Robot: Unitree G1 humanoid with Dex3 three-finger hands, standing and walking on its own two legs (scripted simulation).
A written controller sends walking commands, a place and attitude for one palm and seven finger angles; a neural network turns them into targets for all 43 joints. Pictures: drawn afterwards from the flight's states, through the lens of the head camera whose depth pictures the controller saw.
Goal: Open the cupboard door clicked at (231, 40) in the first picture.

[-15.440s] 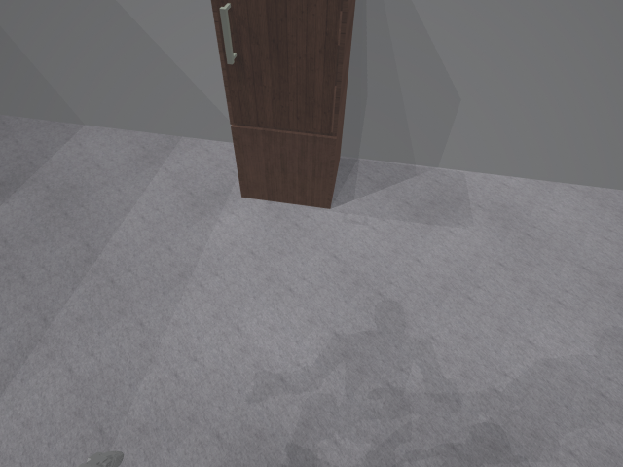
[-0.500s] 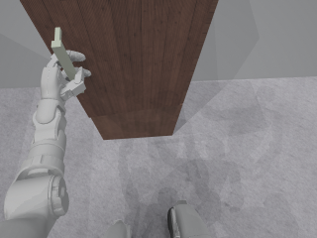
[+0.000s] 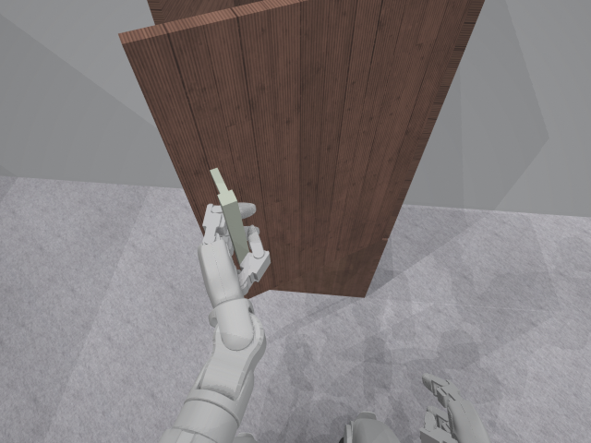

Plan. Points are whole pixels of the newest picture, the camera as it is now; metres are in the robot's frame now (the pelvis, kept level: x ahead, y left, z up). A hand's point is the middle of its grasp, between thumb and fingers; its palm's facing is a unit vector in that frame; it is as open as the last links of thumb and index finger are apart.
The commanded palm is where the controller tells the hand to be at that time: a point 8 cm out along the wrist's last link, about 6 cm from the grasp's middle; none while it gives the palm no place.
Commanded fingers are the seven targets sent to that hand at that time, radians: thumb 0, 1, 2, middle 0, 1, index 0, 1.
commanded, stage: pull the door open along its arc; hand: left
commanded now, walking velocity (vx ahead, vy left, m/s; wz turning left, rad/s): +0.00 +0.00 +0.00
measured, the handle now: (232, 223) +0.40 +0.11 +0.05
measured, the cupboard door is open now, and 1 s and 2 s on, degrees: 31 41 45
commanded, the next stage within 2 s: open thumb and fingers to let go in 0.22 s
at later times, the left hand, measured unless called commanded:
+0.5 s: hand (284, 286) +0.31 +0.03 +0.05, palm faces +0.35 -0.93 -0.05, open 6.3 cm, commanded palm +0.25 +0.07 +0.04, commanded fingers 0.00 0.20 0.60 -0.35 -1.27 -0.35 -1.27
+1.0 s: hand (284, 286) +0.31 +0.03 +0.05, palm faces +0.31 -0.95 -0.03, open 14.3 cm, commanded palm +0.26 +0.07 +0.04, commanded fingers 0.00 -0.50 0.30 -0.19 -0.55 -0.19 -0.55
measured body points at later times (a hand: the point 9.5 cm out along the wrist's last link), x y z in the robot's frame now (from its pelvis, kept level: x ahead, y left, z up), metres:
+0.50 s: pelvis -0.01 -0.03 +0.00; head +0.05 -0.06 +0.44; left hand +0.28 +0.08 +0.05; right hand +0.19 -0.24 -0.11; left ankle -0.05 +0.13 -0.68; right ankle +0.05 -0.12 -0.68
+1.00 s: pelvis -0.03 -0.02 -0.01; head +0.03 -0.03 +0.44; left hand +0.28 +0.08 +0.05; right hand +0.14 -0.24 -0.12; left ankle -0.05 +0.13 -0.68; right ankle +0.05 -0.12 -0.68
